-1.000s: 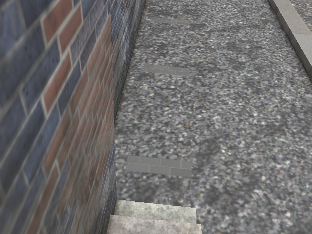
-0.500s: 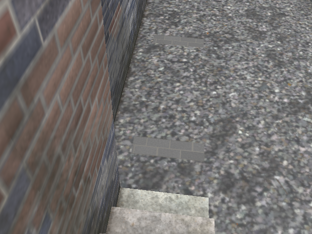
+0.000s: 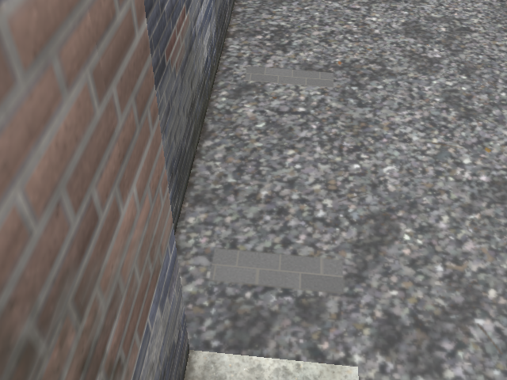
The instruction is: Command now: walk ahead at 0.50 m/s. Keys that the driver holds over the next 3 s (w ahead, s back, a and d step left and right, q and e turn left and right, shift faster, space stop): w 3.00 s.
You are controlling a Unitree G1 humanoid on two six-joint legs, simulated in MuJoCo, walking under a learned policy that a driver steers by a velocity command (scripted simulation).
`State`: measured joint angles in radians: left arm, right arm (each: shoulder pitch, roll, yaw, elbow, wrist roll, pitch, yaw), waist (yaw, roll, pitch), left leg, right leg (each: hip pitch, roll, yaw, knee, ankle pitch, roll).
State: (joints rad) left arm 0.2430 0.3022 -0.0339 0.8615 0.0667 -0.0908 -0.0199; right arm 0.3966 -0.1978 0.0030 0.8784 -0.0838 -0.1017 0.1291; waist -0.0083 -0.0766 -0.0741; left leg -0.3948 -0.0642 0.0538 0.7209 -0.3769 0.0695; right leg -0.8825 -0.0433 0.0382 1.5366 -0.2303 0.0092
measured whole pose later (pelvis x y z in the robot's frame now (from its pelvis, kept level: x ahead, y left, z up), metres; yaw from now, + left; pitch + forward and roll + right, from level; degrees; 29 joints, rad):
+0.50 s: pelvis +0.24 -0.10 -0.20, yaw +0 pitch +2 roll +0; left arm 0.54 0.28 -0.01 1.11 0.07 -0.11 0.00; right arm 0.30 -0.18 -0.01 0.86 -0.07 -0.05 0.11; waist 0.01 -0.02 -0.05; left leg -1.07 0.03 -0.09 1.69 0.01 0.04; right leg -0.40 0.05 -0.11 0.79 -0.43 -0.11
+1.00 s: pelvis +0.49 -0.08 -0.37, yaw +0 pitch +2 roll +1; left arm 0.43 0.25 -0.02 1.08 0.08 -0.07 -0.08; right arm 0.36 -0.18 -0.01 1.00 -0.10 -0.07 0.10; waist -0.02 -0.05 -0.07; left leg -0.30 -0.04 0.03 0.54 -0.28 0.04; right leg -0.70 0.03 0.02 1.84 -0.51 -0.12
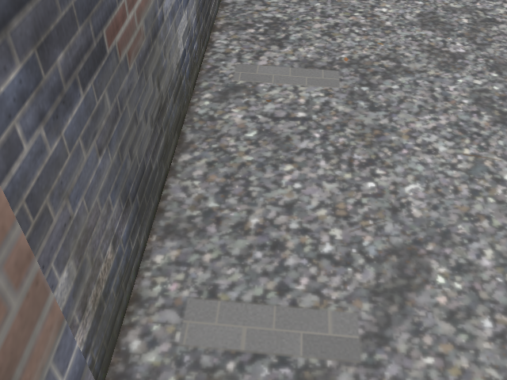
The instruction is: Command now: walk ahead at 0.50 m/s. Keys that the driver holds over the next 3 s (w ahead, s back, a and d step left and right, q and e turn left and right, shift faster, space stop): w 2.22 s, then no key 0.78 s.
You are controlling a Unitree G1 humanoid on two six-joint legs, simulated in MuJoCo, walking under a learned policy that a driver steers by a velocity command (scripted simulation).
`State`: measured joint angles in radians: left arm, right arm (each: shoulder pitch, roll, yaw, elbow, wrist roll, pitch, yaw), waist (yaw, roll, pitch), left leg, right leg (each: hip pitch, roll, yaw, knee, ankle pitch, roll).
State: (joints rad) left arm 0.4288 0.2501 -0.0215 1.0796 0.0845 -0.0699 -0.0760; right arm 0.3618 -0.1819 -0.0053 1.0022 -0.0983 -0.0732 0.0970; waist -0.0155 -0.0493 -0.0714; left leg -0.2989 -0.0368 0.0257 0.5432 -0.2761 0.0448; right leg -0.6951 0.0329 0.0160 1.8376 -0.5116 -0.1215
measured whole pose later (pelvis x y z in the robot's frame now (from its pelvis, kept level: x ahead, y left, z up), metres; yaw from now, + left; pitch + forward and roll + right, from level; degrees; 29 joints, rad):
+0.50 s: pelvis +0.27 -0.07 -0.22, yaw +1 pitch +2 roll -2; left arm 0.50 0.24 -0.01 1.12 0.10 -0.11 -0.04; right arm 0.29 -0.18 -0.01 0.93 -0.06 -0.08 0.07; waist 0.00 0.03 -0.05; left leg -0.98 0.11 -0.08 1.51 0.05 0.06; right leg -0.32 0.07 -0.16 0.73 -0.45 -0.11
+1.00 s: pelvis +0.58 -0.04 -0.39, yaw +1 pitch +3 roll +1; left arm 0.29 0.21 0.05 0.92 -0.05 -0.08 0.04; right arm 0.22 -0.21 -0.04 0.97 0.00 -0.06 -0.01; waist 0.01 -0.02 0.01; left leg -0.35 -0.05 0.04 0.57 -0.26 0.06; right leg -0.69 -0.04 0.09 1.65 -0.46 0.00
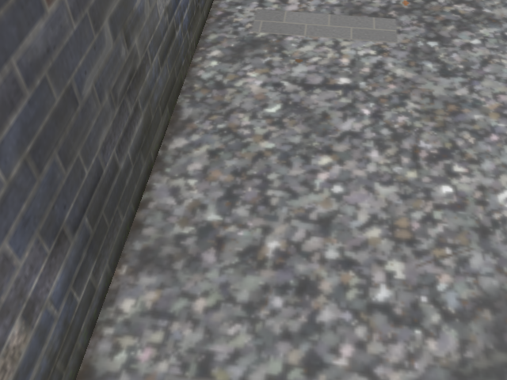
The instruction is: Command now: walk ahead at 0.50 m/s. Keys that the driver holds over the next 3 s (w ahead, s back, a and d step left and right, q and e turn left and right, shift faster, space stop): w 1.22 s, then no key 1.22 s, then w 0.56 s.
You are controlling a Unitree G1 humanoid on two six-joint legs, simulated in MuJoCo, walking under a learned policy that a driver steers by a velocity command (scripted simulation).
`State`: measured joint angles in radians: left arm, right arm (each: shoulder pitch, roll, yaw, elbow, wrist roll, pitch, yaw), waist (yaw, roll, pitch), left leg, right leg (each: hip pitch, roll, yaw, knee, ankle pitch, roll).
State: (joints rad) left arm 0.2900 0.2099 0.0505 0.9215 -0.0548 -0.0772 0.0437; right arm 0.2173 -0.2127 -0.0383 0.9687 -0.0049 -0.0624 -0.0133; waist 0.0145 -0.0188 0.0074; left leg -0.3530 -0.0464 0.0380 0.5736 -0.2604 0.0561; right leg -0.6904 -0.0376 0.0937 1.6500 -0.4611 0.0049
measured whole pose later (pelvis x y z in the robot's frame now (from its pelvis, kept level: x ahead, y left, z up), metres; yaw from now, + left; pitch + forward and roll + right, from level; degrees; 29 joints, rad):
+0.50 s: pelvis +0.28 -0.08 +0.02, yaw -1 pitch +3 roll +1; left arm 0.32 0.19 0.07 0.88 -0.01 -0.08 -0.01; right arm 0.09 -0.27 -0.07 0.89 0.01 -0.08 -0.02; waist 0.03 0.04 -0.01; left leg -0.68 0.08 -0.04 0.96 -0.15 0.05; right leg -0.20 0.03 -0.03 0.33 -0.17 -0.06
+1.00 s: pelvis +0.56 -0.02 +0.02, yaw +0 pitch +1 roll +0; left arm 0.16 0.25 0.09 0.84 -0.01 -0.09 0.02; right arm 0.28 -0.25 -0.06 1.03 0.01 -0.11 0.02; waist -0.04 -0.03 0.05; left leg -0.17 -0.03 0.02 0.29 -0.13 0.06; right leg -0.58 -0.09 0.03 1.04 -0.27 -0.01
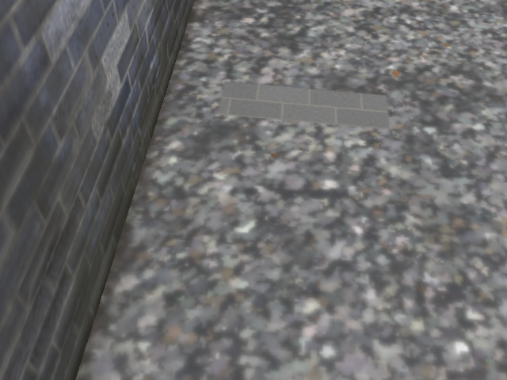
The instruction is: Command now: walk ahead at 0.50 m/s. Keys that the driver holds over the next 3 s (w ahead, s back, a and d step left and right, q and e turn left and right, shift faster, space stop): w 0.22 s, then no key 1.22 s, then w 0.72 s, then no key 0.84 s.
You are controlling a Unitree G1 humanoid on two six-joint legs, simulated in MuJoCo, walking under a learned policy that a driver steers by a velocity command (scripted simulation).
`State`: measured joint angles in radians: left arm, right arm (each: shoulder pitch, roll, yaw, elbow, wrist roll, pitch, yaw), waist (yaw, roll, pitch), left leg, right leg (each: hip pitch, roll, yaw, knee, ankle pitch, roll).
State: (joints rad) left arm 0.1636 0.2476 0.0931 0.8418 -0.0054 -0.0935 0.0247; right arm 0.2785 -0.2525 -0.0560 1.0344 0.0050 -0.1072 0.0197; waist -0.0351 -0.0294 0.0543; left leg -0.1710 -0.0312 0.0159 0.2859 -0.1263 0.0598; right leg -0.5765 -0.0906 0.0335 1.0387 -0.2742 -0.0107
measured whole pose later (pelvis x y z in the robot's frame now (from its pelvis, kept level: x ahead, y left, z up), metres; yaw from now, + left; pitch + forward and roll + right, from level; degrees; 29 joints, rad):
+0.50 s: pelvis +0.24 -0.09 -0.02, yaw +0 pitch +1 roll +0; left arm 0.11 0.24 0.05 0.88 0.02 -0.09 -0.04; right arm 0.19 -0.29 -0.05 0.96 0.01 -0.05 -0.03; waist 0.00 0.04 0.09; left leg -0.48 0.04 -0.03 1.16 -0.45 -0.02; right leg -0.37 0.04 -0.04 0.45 -0.09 -0.06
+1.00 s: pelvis +0.29 -0.09 -0.01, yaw -1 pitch -1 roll +0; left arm 0.12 0.24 0.03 1.01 0.01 -0.02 0.01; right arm 0.17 -0.23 -0.02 1.02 -0.01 -0.03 -0.03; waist 0.00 -0.01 0.04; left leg -0.23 0.04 0.00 0.50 -0.25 -0.03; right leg -0.25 0.04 -0.03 0.47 -0.20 -0.04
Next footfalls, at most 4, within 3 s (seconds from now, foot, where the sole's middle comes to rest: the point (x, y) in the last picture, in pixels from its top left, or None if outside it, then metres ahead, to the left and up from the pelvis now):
0.32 right None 0.36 -0.18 -0.79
0.70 left None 0.35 0.05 -0.79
2.16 right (326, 290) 0.72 -0.23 -0.79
2.58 left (249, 260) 0.82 -0.01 -0.79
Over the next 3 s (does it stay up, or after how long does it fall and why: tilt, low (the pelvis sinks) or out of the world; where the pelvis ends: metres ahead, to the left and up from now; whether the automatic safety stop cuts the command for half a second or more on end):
stays up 0.74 -0.13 -0.02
